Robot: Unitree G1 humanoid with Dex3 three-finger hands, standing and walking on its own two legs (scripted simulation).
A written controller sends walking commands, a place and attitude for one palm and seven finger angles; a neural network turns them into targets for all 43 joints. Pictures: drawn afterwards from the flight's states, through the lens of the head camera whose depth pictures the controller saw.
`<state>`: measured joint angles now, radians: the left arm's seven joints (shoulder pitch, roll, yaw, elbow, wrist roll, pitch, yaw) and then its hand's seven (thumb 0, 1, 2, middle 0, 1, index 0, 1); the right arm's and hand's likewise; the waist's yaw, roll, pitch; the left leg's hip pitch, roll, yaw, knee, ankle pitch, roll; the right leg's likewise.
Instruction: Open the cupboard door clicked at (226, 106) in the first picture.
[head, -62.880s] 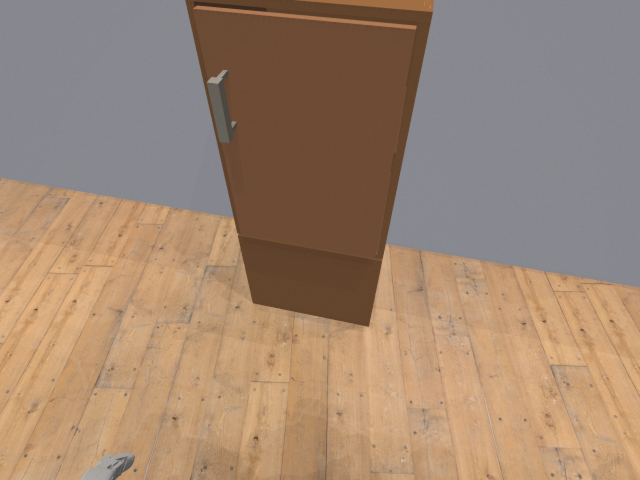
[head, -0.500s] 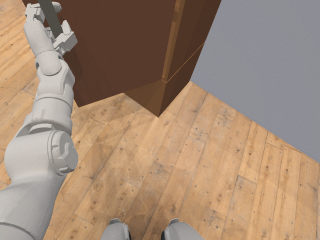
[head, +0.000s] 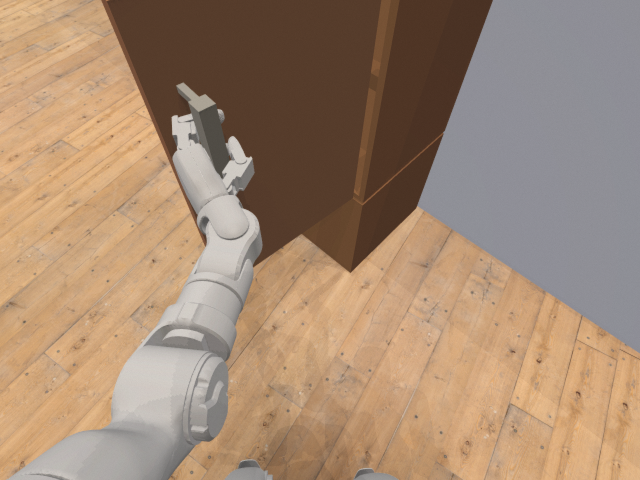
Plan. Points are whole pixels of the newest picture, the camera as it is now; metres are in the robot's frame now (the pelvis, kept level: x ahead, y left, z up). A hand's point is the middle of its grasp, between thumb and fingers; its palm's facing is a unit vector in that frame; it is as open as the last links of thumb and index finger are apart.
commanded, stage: pull the door open along its arc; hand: left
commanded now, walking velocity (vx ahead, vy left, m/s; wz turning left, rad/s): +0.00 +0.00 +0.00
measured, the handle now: (204, 137) +0.53 +0.12 +0.11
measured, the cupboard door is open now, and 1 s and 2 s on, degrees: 84 83 85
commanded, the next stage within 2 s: open thumb and fingers to let go in 0.06 s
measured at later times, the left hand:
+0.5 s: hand (235, 153) +0.51 +0.08 +0.10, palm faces +0.46 -0.89 -0.03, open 9.0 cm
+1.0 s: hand (236, 158) +0.50 +0.08 +0.10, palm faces +0.43 -0.90 -0.03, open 14.3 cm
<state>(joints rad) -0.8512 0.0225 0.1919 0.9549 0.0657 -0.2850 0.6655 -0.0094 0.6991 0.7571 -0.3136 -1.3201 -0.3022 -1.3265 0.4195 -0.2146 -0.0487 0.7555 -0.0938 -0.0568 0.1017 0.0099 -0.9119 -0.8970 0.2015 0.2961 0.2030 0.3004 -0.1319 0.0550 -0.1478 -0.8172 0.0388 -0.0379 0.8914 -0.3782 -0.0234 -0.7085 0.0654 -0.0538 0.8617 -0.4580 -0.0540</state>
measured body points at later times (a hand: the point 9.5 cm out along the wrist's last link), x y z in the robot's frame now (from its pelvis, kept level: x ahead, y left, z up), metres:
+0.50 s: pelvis +0.00 +0.00 -0.01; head +0.09 +0.00 +0.43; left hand +0.48 +0.13 +0.11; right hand +0.01 -0.25 -0.14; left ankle +0.02 +0.13 -0.69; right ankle -0.03 -0.09 -0.69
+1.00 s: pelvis -0.01 +0.02 -0.01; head +0.08 +0.03 +0.44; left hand +0.47 +0.12 +0.11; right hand +0.00 -0.22 -0.14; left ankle +0.02 +0.13 -0.69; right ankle -0.03 -0.09 -0.69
